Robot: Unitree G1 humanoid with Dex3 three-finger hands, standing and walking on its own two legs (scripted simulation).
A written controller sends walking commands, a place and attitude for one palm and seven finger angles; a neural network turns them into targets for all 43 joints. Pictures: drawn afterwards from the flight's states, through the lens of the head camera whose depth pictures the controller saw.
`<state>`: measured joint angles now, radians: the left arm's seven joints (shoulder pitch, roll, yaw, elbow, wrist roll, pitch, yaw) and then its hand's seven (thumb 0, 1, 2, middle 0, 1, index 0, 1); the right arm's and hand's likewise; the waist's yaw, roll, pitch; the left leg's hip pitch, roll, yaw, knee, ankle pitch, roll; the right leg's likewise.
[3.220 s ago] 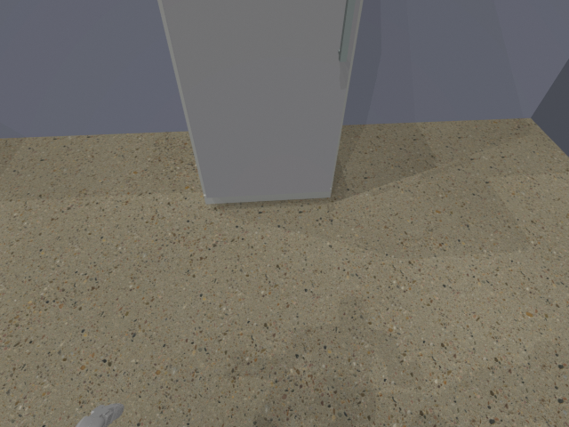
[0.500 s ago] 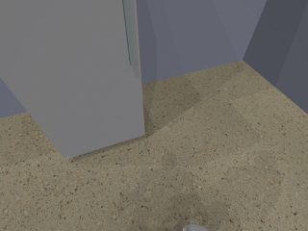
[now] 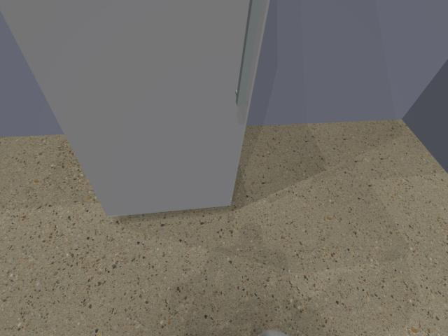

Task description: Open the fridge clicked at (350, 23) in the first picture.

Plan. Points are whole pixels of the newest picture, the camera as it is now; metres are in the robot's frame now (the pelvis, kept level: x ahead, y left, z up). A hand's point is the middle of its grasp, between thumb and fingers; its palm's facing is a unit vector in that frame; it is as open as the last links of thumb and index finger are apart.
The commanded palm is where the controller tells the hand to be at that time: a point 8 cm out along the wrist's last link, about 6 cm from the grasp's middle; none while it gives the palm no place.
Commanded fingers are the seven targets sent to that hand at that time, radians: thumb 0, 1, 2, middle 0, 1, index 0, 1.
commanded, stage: turn to face it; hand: right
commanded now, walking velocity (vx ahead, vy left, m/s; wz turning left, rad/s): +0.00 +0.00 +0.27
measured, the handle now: (248, 31) +0.74 -0.02 +0.18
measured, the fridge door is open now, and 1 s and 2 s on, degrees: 0 0 0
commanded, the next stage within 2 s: take the last steps up to it in 0.16 s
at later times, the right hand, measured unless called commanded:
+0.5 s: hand out of the picture +0.12 -0.22 -0.15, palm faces -0.13 +0.98 -0.17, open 7.3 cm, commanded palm none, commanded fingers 0.00 -0.90 -0.90 0.20 0.30 0.20 0.30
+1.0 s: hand out of the picture +0.15 -0.15 -0.16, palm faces -0.11 +0.98 -0.18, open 7.2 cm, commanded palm none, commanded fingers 0.00 -0.90 -0.90 0.20 0.30 0.20 0.30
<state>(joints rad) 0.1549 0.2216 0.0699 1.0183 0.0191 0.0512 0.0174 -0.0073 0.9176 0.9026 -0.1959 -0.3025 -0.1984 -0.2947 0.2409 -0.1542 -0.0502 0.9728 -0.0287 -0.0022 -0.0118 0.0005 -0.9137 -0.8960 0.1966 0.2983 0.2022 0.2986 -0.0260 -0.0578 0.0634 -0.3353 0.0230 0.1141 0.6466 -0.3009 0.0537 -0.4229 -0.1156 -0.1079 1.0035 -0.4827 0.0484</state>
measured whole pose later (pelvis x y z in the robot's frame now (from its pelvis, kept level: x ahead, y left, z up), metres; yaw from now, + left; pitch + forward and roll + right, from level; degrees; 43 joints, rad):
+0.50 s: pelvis +0.03 -0.04 +0.02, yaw +9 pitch +0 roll +1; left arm 0.34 0.13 0.01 1.04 0.03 -0.03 0.02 0.00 0.91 0.90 -0.20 -0.30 -0.20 -0.29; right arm 0.21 -0.22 -0.07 1.01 -0.03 0.04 0.03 0.00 -0.91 -0.90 0.20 0.30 0.20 0.30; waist 0.02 0.03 0.01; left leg -0.44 0.02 0.02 0.97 -0.35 -0.01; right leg -0.15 -0.06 -0.13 0.38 -0.23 -0.02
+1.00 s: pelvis +0.13 +0.02 +0.02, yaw +9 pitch +0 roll +1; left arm 0.23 0.18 0.06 1.05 0.03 -0.02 -0.01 0.00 0.91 0.90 -0.19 -0.30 -0.19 -0.29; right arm 0.32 -0.15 -0.03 1.11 -0.03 -0.05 -0.01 -0.01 -0.93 -0.90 0.20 0.30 0.20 0.30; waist 0.00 -0.02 0.03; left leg -0.08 0.02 0.13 0.38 -0.29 0.01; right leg -0.46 -0.11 -0.11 0.76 -0.28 0.02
